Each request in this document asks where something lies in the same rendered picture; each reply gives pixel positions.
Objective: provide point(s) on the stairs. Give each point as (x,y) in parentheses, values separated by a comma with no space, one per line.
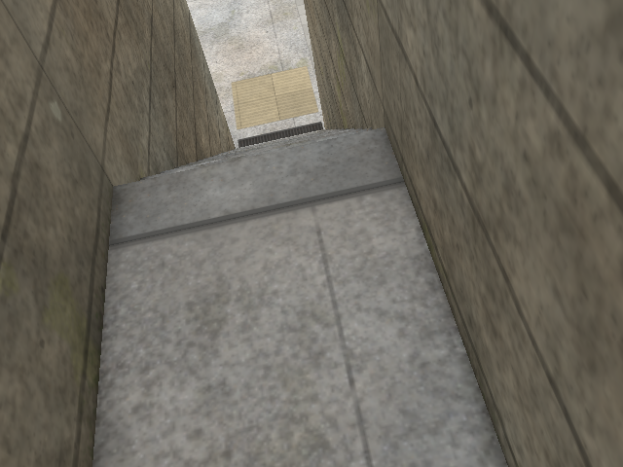
(265,147)

